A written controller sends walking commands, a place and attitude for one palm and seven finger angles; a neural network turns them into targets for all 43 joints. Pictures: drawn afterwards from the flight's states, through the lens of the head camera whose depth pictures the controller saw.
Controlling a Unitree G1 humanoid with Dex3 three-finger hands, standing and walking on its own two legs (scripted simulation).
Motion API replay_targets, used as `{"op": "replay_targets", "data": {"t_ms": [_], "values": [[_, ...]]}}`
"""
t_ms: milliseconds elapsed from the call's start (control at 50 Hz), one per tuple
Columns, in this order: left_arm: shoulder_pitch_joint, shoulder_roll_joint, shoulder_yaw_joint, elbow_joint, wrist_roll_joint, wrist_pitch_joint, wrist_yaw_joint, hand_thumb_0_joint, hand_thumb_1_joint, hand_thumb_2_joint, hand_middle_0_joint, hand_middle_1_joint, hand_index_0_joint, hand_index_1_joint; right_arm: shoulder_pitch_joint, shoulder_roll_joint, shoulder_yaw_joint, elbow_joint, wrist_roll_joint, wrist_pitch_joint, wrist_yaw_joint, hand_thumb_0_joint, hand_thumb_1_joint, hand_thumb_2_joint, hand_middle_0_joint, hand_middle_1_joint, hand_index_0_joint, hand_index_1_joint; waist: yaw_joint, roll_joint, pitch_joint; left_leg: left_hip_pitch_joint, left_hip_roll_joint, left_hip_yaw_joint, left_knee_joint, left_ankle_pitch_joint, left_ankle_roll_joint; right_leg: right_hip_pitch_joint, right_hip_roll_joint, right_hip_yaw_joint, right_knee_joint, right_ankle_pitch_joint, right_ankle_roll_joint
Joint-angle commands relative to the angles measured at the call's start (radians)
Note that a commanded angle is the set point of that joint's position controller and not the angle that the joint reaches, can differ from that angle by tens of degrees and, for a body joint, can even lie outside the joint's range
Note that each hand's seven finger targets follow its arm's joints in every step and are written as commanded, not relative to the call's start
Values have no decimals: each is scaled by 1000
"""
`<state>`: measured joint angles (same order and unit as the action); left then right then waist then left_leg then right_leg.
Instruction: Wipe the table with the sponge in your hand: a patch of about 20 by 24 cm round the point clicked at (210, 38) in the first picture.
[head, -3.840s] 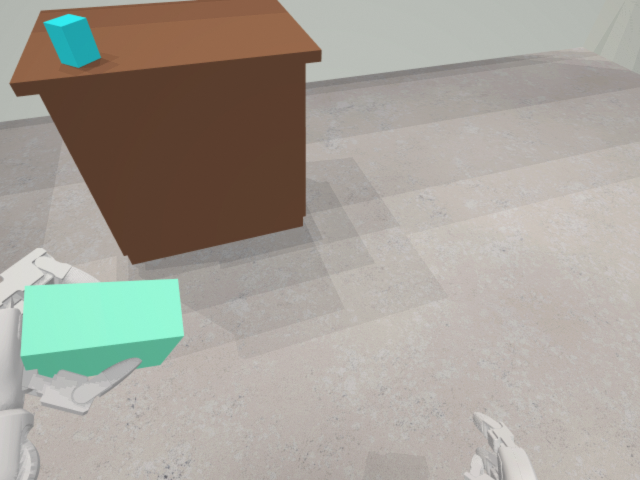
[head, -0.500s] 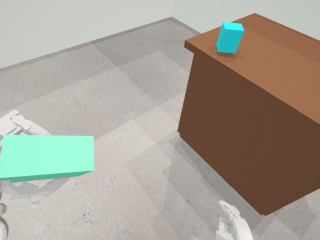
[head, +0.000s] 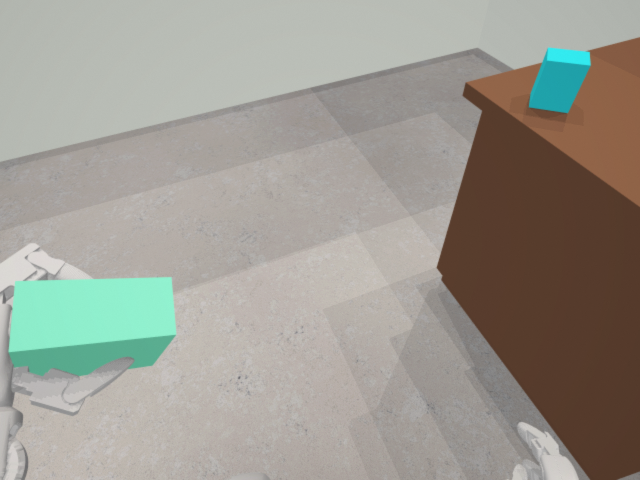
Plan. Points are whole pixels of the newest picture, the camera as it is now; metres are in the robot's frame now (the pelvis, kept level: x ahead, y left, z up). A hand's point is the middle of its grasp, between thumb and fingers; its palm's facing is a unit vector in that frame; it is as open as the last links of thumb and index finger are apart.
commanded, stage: walk to a spot facing it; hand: left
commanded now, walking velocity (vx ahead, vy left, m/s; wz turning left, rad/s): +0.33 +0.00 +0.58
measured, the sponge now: (118, 328) +0.23 +0.20 +0.15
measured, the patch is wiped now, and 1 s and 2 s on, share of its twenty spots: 0.00 0.00 0.00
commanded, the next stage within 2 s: turn to face it in 1.18 s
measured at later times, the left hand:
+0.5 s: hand out of the picture +0.16 +0.32 +0.19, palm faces +0.57 -0.72 -0.39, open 10.0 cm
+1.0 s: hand (14, 269) +0.28 +0.32 +0.17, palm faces +0.56 -0.67 -0.49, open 10.0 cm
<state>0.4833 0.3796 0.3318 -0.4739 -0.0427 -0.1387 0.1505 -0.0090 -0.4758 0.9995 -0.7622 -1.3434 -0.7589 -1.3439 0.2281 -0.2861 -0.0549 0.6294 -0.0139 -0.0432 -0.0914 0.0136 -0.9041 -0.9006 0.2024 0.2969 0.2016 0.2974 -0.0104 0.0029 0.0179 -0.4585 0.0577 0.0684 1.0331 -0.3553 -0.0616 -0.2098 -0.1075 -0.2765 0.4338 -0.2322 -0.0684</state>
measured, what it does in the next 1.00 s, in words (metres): walks ahead: left foot, then right foot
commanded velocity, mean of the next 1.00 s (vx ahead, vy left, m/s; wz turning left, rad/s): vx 0.36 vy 0.00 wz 0.19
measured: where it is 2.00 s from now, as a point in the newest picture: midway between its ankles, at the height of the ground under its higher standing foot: (321, 468)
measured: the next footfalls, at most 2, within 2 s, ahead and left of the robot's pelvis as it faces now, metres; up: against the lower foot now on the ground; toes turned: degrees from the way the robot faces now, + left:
left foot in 0.26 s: +0.01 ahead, +0.18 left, +0.00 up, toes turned +15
right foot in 0.64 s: +0.12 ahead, -0.07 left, +0.00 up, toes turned +1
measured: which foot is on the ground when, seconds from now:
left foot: up 0.00-0.24, down 0.26-0.64, up 0.66-1.00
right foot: down 0.00-0.26, up 0.28-0.62, down 0.64-1.00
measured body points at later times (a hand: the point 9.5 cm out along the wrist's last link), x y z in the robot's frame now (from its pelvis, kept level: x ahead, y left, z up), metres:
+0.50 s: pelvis +0.00 +0.04 -0.01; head +0.01 +0.06 +0.44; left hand +0.13 +0.35 +0.21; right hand +0.20 -0.10 -0.10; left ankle -0.03 +0.17 -0.75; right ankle +0.06 -0.08 -0.68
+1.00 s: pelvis +0.13 +0.04 -0.01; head +0.18 +0.05 +0.43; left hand +0.25 +0.36 +0.20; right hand +0.34 -0.19 -0.10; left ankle +0.18 +0.18 -0.73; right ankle +0.08 -0.07 -0.75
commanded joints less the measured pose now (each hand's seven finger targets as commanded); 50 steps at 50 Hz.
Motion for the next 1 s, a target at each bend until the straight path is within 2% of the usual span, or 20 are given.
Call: {"op": "replay_targets", "data": {"t_ms": [0, 120, 180, 200, 220, 240, 260, 280, 320, 380, 520, 580, 600, 620, 640, 660, 700, 780, 900, 980], "values": [[-16, 168, 167, -207, -18, -71, 46, 0, 100, 1300, -1200, -1600, -1200, -1600, -102, -36, -9, -188, -6, -60, 3, 0, -900, -900, 200, 300, 200, 300, 52, -172, -115, -170, 25, 39, -119, -47, 21, 262, -311, 294, -197, 1, -65], [-90, 133, 115, -244, -12, -64, 59, 0, 100, 1300, -1200, -1600, -1200, -1600, -95, -27, 5, -202, -8, -66, 5, 0, -900, -900, 200, 300, 200, 300, 56, -219, -107, -24, 19, 78, -323, -107, 58, 158, -325, 255, -178, -200, -71], [-193, 132, 80, -321, -10, -64, 66, 0, 100, 1300, -1200, -1600, -1200, -1600, -76, -23, 12, -200, -13, -72, -2, 0, -900, -900, 200, 300, 200, 300, 18, -137, -128, 194, -30, 119, -503, -46, 76, 40, -280, 183, -46, -293, -29], [-238, 128, 62, -350, -11, -70, 64, 0, 100, 1300, -1200, -1600, -1200, -1600, -54, -31, 11, -197, -10, -76, -7, 0, -900, -900, 200, 300, 200, 300, -6, -30, -139, 329, -31, 113, -559, -33, 94, -71, -224, 129, 111, -314, 6], [-282, 115, 41, -390, -6, -87, 62, 0, 100, 1300, -1200, -1600, -1200, -1600, -50, -56, 6, -201, -5, -82, -10, 0, -900, -900, 200, 300, 200, 300, -25, 210, -128, 451, 70, -83, -662, -94, 151, -251, -123, 67, 373, -324, 56], [-291, 110, 20, -434, 12, -114, 63, 0, 100, 1300, -1200, -1600, -1200, -1600, -69, -71, 7, -202, -7, -98, -3, 0, -900, -900, 200, 300, 200, 300, -22, 463, -82, 515, 312, -497, -788, -25, 252, -482, 11, 67, 682, -414, 104], [-312, 155, 49, -400, 45, -131, 64, 0, 100, 1300, -1200, -1600, -1200, -1600, -99, -41, 26, -186, -9, -111, 13, 0, -900, -900, 200, 300, 200, 300, -16, 367, -33, 444, 390, -595, -841, 84, 318, -532, -8, 195, 823, -350, 82], [-339, 206, 92, -359, 56, -134, 50, 0, 100, 1300, -1200, -1600, -1200, -1600, -107, -36, 20, -170, 4, -113, 25, 0, -900, -900, 200, 300, 200, 300, 0, 272, -3, 371, 374, -544, -836, 48, 310, -540, -46, 238, 840, -293, 86], [-247, 177, 98, -315, 47, -115, 27, 0, 100, 1300, -1200, -1600, -1200, -1600, -102, -39, 1, -161, 19, -109, 42, 0, -900, -900, 200, 300, 200, 300, 4, 258, 37, 202, 301, -411, -851, -192, 294, -476, -62, 250, 834, -171, 104], [-175, 154, 102, -374, 32, -133, 20, 0, 100, 1300, -1200, -1600, -1200, -1600, -98, -7, 13, -148, 22, -127, 45, 0, -900, -900, 200, 300, 200, 300, 22, 261, 3, 214, 217, -229, -832, -51, 239, -391, -26, 185, 690, -109, 115], [-128, 102, 87, -170, 17, -112, 8, 0, 100, 1300, -1200, -1600, -1200, -1600, -85, -19, 17, -123, 11, -116, 31, 0, -900, -900, 200, 300, 200, 300, 20, 187, -52, 250, 214, -110, -752, 80, 198, -150, 71, 82, 252, -166, 124], [-160, 122, 93, -131, 25, -93, 15, 0, 100, 1300, -1200, -1600, -1200, -1600, -104, -12, 23, -126, 16, -96, 22, 0, -900, -900, 200, 300, 200, 300, 28, 111, -109, 191, 160, -59, -513, 78, 160, 85, 98, 69, 12, -103, 102], [-180, 137, 95, -134, 32, -87, 17, 0, 100, 1300, -1200, -1600, -1200, -1600, -106, 1, 24, -123, 21, -86, 25, 0, -900, -900, 200, 300, 200, 300, 30, -21, -146, 67, 113, -7, -292, 58, 139, 220, -12, 214, -43, -116, 48], [-197, 189, 119, -153, 37, -82, 20, 0, 100, 1300, -1200, -1600, -1200, -1600, -119, 29, 27, -139, 26, -79, 24, 0, -900, -900, 200, 300, 200, 300, 35, -329, -163, -176, -13, 59, 25, -139, 86, 351, -253, 607, -131, -81, -61], [-180, 211, 143, -153, 23, -78, 23, 0, 100, 1300, -1200, -1600, -1200, -1600, -153, -4, 26, -149, 24, -83, 21, 0, -900, -900, 200, 300, 200, 300, 50, -311, -133, -316, -46, -46, 220, -220, 66, 360, -367, 765, -168, -1, -116], [-251, 199, 134, -230, 14, -99, 22, 0, 100, 1300, -1200, -1600, -1200, -1600, -159, -9, 21, -141, 21, -88, 28, 0, -900, -900, 200, 300, 200, 300, 31, -212, -130, -305, 7, -109, 284, -140, 55, 301, -375, 717, -180, -93, -119], [-143, 214, 162, -254, 12, -123, 16, 0, 100, 1300, -1200, -1600, -1200, -1600, -160, -24, 13, -130, 21, -80, 34, 0, -900, -900, 200, 300, 200, 300, 30, -102, -40, -288, 48, -109, 305, -43, 31, 171, -314, 606, -184, -45, -115], [-63, 221, 212, -319, 10, -147, 23, 0, 100, 1300, -1200, -1600, -1200, -1600, -156, -7, 19, -144, 15, -46, 37, 0, -900, -900, 200, 300, 200, 300, 10, -91, -51, -179, 71, -29, 50, 26, 24, 110, -243, 286, -166, 130, -79], [47, 178, 221, -276, -6, -137, 54, 0, 100, 1300, -1200, -1600, -1200, -1600, -116, 7, -1, -191, 16, -54, 33, 0, -900, -900, 200, 300, 200, 300, 52, -136, -92, -41, 10, 137, -354, 57, 47, 206, -221, 232, -77, 358, -76], [-12, 153, 178, -269, -2, -135, 57, 0, 100, 1300, -1200, -1600, -1200, -1600, -56, -13, -23, -191, 16, -50, 15, 0, -900, -900, 200, 300, 200, 300, -4, -80, -174, 309, -51, 185, -576, 207, 70, 113, -142, 118, 237, 435, 14]]}}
